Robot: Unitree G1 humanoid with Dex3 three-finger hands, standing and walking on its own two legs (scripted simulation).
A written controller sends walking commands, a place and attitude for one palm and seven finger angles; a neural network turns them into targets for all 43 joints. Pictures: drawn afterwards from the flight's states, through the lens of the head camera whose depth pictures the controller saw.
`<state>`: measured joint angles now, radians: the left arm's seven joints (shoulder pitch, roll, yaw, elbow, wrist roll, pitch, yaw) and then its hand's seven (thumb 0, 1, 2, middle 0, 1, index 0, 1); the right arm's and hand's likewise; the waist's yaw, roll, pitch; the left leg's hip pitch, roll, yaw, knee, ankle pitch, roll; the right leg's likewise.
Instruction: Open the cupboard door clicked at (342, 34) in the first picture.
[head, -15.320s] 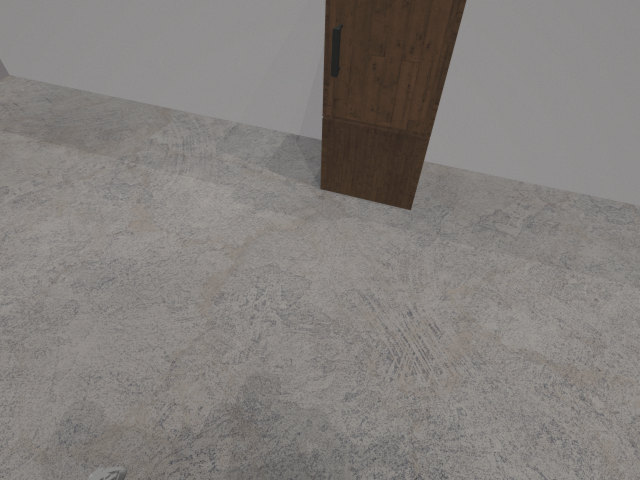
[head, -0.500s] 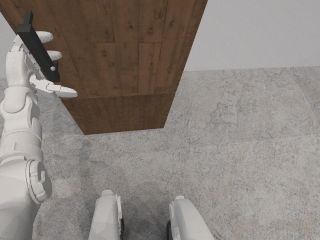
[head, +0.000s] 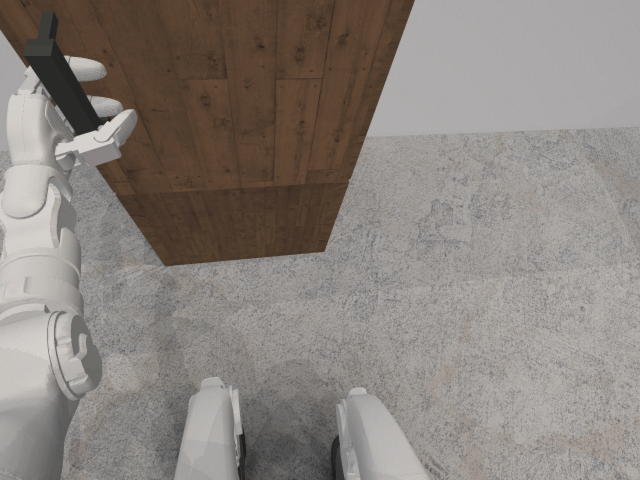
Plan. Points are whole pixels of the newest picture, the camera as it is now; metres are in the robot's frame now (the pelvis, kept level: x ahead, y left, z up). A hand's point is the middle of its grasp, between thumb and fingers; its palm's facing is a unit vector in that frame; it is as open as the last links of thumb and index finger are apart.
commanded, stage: close the thumb around the handle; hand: left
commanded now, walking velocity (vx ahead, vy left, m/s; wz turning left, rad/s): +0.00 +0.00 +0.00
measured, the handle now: (79, 94) +0.55 +0.26 +0.06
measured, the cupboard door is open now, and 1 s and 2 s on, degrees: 0 24 41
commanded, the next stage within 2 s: pull the door open along its arc in 0.22 s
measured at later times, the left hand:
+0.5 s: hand (104, 136) +0.50 +0.23 +0.06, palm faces +0.11 -0.99 -0.01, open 5.5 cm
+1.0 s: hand (157, 232) +0.38 +0.16 +0.06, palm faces +0.52 -0.86 +0.03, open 5.6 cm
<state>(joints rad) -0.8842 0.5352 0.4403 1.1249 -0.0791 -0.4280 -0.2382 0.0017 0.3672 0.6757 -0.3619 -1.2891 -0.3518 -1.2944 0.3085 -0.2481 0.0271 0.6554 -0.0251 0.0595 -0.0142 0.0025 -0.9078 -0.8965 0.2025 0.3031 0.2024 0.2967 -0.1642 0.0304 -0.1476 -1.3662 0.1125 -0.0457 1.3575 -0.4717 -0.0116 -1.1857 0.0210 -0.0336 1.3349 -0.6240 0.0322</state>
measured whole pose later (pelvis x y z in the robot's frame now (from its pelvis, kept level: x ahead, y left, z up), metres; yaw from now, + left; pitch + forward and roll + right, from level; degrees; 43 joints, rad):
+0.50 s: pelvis +0.00 +0.00 +0.01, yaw +0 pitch +27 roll -5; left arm -0.80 0.50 0.45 1.05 -0.09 -0.42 -0.22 0.01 0.76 0.81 -0.39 -1.35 -0.38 -1.35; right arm 0.32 -0.24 0.02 0.65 -0.02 0.07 -0.01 0.00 -0.91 -0.90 0.20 0.30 0.20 0.30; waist -0.16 0.03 -0.15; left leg -1.33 0.12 -0.03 1.34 -0.47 -0.01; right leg -1.16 0.02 -0.02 1.31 -0.62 0.03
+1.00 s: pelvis +0.01 -0.01 +0.03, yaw +3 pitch +21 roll -2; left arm -0.25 0.00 0.13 0.52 0.04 -0.47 0.48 0.02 0.74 0.81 -0.35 -1.35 -0.39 -1.35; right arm 0.19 -0.18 -0.01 0.59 -0.09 0.04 0.04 0.01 -0.91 -0.90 0.20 0.30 0.20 0.30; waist -0.04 0.01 -0.19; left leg -1.13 0.08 -0.03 1.23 -0.46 -0.03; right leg -0.97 -0.01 -0.03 1.24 -0.63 0.02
